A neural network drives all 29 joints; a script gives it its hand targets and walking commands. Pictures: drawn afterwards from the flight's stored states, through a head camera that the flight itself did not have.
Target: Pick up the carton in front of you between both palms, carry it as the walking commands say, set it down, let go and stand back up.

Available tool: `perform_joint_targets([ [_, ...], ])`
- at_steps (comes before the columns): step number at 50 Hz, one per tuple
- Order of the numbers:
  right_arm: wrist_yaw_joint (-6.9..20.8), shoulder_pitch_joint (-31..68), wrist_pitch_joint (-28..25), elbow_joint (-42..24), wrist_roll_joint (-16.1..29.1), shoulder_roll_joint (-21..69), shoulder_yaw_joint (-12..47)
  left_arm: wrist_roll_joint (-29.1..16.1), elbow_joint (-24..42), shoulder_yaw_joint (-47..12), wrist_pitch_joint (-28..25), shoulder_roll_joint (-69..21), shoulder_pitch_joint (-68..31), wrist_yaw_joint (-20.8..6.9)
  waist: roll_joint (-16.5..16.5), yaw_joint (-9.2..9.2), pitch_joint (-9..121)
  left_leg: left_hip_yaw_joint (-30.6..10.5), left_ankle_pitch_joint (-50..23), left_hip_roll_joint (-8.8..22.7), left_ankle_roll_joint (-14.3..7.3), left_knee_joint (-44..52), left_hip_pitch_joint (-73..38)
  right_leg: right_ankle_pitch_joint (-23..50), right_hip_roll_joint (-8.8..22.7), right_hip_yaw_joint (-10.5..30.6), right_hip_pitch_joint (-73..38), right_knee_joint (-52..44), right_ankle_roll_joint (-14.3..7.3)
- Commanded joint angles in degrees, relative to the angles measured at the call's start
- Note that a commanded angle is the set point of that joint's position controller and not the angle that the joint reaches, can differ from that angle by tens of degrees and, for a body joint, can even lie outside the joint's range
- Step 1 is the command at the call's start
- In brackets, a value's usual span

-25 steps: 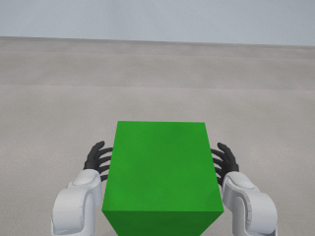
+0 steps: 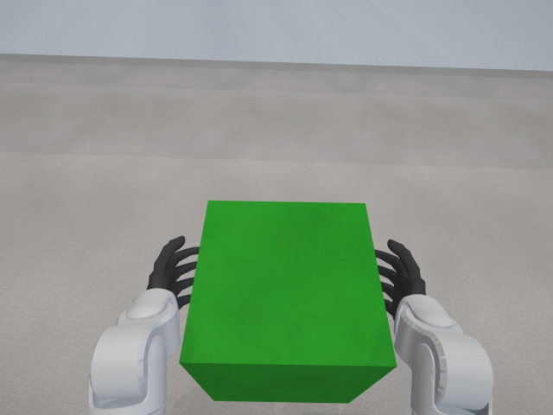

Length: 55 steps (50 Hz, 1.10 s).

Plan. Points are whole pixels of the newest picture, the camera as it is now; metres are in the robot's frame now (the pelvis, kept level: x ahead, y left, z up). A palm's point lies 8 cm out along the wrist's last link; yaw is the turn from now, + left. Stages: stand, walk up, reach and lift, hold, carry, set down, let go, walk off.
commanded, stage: carry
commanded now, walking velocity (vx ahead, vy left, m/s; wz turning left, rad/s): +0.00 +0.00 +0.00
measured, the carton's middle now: (283, 309) +0.27 +0.00 +0.03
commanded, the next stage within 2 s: hold in 1.62 s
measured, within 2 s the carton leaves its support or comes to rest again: neither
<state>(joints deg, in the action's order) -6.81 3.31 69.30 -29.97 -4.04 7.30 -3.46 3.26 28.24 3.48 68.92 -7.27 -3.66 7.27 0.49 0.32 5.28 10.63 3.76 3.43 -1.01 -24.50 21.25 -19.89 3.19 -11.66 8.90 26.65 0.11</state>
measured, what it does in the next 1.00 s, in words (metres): stands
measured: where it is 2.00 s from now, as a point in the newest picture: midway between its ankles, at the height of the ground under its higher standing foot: outside the picture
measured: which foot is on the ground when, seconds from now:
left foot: down 0.00-1.00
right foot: down 0.00-1.00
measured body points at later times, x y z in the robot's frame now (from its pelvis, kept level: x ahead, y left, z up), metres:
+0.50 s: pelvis +0.07 +0.00 +0.00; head +0.05 +0.00 +0.45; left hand +0.33 +0.14 +0.09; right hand +0.32 -0.17 +0.09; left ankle +0.08 +0.10 -0.73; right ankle -0.07 -0.10 -0.73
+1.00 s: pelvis +0.02 -0.01 +0.00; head -0.01 +0.00 +0.45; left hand +0.30 +0.13 +0.06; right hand +0.28 -0.17 +0.06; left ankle +0.08 +0.10 -0.74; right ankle -0.07 -0.10 -0.74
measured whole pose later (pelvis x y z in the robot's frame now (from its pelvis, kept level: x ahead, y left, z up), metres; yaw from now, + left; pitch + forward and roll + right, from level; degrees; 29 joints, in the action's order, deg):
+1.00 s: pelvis +0.02 -0.01 +0.00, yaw -2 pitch +1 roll +0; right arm -2.9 6.7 61.2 -10.7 -8.4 7.4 -5.6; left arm 8.4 10.2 5.2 62.0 -7.4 -7.0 4.0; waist -0.5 -0.1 6.3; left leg 12.4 11.1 4.9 -1.4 -30.2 20.1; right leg -22.9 2.7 -8.8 7.3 28.9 -0.1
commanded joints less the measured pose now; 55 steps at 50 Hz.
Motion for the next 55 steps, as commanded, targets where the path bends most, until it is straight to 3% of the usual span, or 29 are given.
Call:
perform_joint_targets([
  [1,10.08,20.56,1.62,0.7,17.79,44.3,36.47,-17.77,3.71,-38.03,2.01,-44.43,-21.59,-10.22,6.41,0.12,16.28,-11.21,-43.41,13.2,-4.51,-2.13,-25.54,6.08,4.5,4.34,7.7,3.0,2.77],
  [2,10.24,18.63,1.68,3.1,17.69,45.23,35.83,-18.13,4.7,-38.61,2.44,-44.65,-23.14,-10.31,8.95,-0.13,16.01,-12.73,-42.52,13.6,-5.36,-1.11,-24.36,3.0,3.8,4.76,7.17,2.78,3.11],
  [4,10.57,19.68,1.43,4.01,17.41,47.11,35.23,-18.7,3.21,-39.29,2.59,-46.75,-25.17,-10.58,7.62,-0.09,16.21,-10.23,-42.93,11.41,-4.45,-1.8,-22.91,5.16,3.49,5.1,4.38,-0.63,3.27],
  [6,10.75,21.53,1.14,4.01,17.82,48.56,35.19,-18.93,1.43,-39.24,2.09,-48.71,-25.4,-10.87,5.55,-0.2,15.87,-7.78,-40.71,9.15,-2.89,-4.26,-21.15,13.41,3.63,4.95,1.86,-3.13,3.01],
  [10,10.81,23.6,0.22,1.59,19.24,51.39,37.54,-19.15,1.62,-39.47,0.79,-51.32,-24.57,-10.98,0.17,-0.22,19.08,-5.06,-39.01,7.22,-2.62,-7.73,-18.08,31.82,5.0,4.91,-2.39,1.58,2.52],
  [16,10.71,23.24,-0.08,0.4,19.35,51.01,38.76,-18.69,2.98,-39.29,0.21,-50.95,-23.88,-10.86,0.35,-0.23,18.01,-4.18,-37.93,6.76,-2.66,-8.06,-18.14,30.21,4.42,5.11,-1.48,0.14,2.55],
  [22,10.73,22.53,0.1,0.51,18.9,49.93,38.61,-18.6,2.87,-39.13,0.33,-49.84,-23.47,-11.15,-2.33,-0.18,15.98,-2.46,-25.18,5.26,-1.05,-7.99,-13.71,41.08,6.22,5.79,-4.27,1.06,1.7],
  [26,10.71,22.48,0.23,0.91,18.65,49.48,38.3,-18.75,2.69,-39.06,0.45,-49.49,-23.81,-11.27,-2.02,-0.17,15.11,-2.8,-24.18,5.87,-1.12,-8.31,-14.32,37.65,6.29,5.92,-2.93,0.5,1.39],
  [30,10.65,22.66,0.27,1.31,18.39,49.35,38.01,-18.79,2.62,-39.01,0.61,-49.18,-24.42,-11.35,-2.34,-0.27,13.83,-2.78,-17.69,5.87,-0.93,-8.59,-12.36,36.78,6.99,6.14,-3.11,0.26,0.75],
  [37,11.81,24.3,-0.95,5.46,16.91,47.49,37.39,-16.83,-2.44,-38.23,-0.72,-48.08,-25.38,-12.17,-1.5,-0.29,11.03,-3.73,-14.08,6.73,-0.87,-6.56,-12.18,24.09,6.35,6.29,0.1,-1.18,0.09],
  [44,13.73,27.4,-6.07,12.77,14.05,47.11,35.04,-14.04,-9.69,-35.98,-5.83,-47.86,-28.69,-13.77,-0.91,-0.35,9.56,-4.74,-7.98,6.93,-0.84,-4.0,-11.56,14.87,6.17,7.17,2.63,-3.12,-0.73],
  [55,15.49,28.41,-16.1,23.22,7.94,44.99,28.45,-8.11,-20.55,-30.03,-15.63,-46.49,-29.95,-15.2,-0.67,-0.46,10.11,-5.17,-4.56,7.14,-0.79,-2.3,-11.61,8.98,5.83,7.91,4.77,-4.08,-1.27],
])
